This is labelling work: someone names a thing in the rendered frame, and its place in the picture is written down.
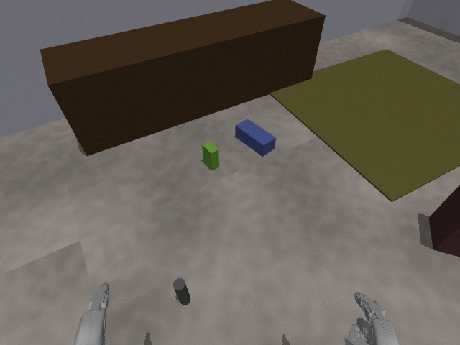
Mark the right robot hand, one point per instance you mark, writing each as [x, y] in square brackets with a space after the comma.
[379, 331]

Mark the left robot hand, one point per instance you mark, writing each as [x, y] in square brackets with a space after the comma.
[91, 329]

